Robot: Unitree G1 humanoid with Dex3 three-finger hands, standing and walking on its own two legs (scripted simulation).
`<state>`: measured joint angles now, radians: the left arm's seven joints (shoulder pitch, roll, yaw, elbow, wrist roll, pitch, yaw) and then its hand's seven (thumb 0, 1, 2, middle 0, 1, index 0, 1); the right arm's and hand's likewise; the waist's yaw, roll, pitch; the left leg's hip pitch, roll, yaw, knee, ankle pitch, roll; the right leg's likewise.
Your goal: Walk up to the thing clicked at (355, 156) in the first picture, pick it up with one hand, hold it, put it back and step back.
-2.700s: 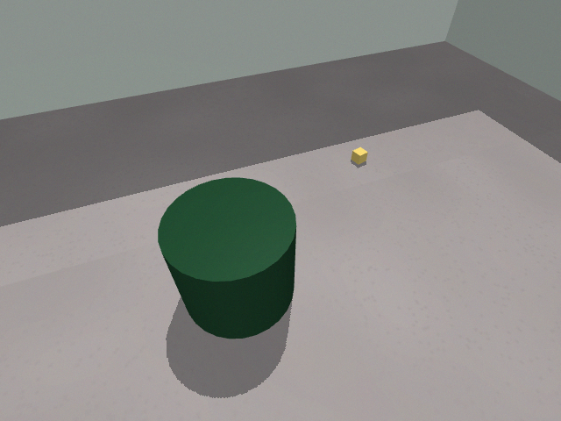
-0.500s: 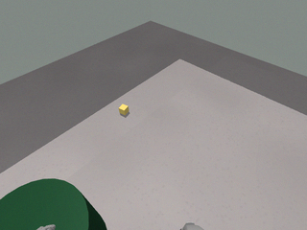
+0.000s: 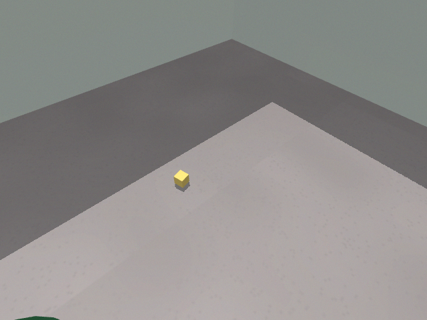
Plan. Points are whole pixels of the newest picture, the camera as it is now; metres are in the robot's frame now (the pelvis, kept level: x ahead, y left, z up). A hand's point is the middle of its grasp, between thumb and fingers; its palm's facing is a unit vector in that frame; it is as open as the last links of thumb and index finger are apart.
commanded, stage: walk up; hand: left
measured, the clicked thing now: (181, 178) +1.02 +0.24 -0.73
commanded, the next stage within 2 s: none
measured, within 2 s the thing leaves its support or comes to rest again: neither
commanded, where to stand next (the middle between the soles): +0.65 +0.01 m, yaw +0 degrees
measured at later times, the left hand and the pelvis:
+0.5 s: hand (123, 242) +0.33 +0.25 -0.12, palm faces -0.07 -0.91 -0.40, open 7.4 cm; pelvis +0.21 -0.02 -0.01, yaw -1 degrees
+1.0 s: hand (117, 220) +0.41 +0.29 -0.15, palm faces -0.04 -0.93 -0.36, open 7.4 cm; pelvis +0.37 +0.01 +0.00, yaw +0 degrees
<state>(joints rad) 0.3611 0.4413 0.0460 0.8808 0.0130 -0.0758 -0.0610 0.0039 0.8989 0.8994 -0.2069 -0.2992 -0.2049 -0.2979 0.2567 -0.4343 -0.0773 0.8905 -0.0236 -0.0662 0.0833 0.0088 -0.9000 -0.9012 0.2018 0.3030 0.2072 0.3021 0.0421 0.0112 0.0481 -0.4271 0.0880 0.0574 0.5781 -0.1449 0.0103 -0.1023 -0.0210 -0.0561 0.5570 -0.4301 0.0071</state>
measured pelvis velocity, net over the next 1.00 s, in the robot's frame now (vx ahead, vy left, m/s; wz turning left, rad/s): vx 0.37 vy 0.01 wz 0.00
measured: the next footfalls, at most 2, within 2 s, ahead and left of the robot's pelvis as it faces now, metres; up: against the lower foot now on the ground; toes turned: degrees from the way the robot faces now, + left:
right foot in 0.44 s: +0.33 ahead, -0.14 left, +0.00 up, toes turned -6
left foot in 0.86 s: +0.48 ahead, +0.13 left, +0.00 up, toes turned +6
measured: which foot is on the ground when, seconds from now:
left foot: down 0.00-0.46, up 0.48-0.84, down 0.86-1.00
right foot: down 0.00-0.02, up 0.04-0.42, down 0.44-0.88, up 0.90-1.00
